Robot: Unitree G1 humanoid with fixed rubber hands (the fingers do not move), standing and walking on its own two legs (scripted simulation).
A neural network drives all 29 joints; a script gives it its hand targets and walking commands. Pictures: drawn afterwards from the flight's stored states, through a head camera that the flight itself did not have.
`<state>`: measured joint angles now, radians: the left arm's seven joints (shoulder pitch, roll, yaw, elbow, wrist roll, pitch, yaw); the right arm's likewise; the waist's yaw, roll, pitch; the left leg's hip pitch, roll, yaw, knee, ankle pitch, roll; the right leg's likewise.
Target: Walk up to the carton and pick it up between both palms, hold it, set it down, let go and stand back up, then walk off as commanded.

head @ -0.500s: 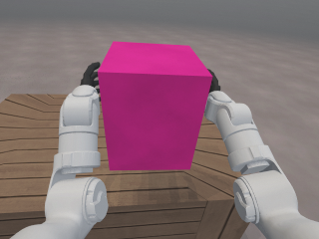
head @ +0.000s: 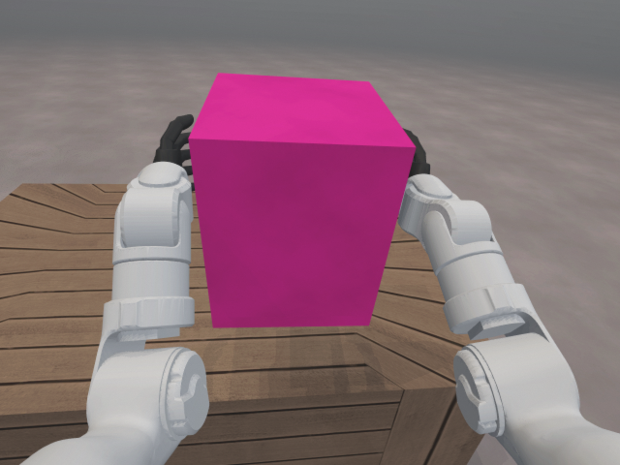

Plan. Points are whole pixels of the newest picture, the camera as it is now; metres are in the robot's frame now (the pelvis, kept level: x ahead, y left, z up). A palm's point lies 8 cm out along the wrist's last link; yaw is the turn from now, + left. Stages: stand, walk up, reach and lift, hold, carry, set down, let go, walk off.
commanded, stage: hold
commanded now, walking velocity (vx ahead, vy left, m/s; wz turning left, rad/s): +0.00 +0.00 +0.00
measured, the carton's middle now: (294, 200) +0.38 +0.01 +0.24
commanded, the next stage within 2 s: none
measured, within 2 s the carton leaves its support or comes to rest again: neither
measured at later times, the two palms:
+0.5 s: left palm (167, 178) +0.37 +0.16 +0.28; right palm (405, 186) +0.37 -0.13 +0.27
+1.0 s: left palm (175, 173) +0.37 +0.15 +0.28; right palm (413, 188) +0.37 -0.14 +0.27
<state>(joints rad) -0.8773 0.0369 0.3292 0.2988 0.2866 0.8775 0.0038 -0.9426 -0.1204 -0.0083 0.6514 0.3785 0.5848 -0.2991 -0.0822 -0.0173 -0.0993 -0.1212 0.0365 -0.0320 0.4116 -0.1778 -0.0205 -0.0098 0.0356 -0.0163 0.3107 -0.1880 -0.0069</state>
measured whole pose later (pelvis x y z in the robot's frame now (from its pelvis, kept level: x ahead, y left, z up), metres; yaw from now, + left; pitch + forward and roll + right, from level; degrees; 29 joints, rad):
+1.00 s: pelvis +0.00 +0.00 +0.00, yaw +0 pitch -6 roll -2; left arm -0.89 0.04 0.33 0.31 0.28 0.87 0.01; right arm -0.94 -0.14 0.02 0.64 0.39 0.59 -0.30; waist -0.08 -0.01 -0.10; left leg -0.13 0.04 -0.03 0.41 -0.17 -0.02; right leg -0.02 0.04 -0.01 0.31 -0.19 -0.01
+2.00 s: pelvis +0.00 +0.00 +0.00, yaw +0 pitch -6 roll -2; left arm -0.91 0.05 0.33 0.35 0.28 0.87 0.01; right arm -0.96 -0.12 -0.02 0.69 0.37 0.59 -0.29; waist -0.08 -0.03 -0.10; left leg -0.14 0.04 -0.04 0.41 -0.17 -0.02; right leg -0.02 0.04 -0.02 0.32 -0.19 -0.01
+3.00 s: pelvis +0.00 +0.00 +0.00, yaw +0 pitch -6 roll -2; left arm -0.89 0.04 0.32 0.30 0.27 0.87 0.02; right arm -0.94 -0.13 -0.01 0.64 0.38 0.59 -0.30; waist -0.08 -0.02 -0.10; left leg -0.13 0.04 -0.03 0.41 -0.18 -0.02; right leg -0.02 0.04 -0.01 0.31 -0.18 -0.01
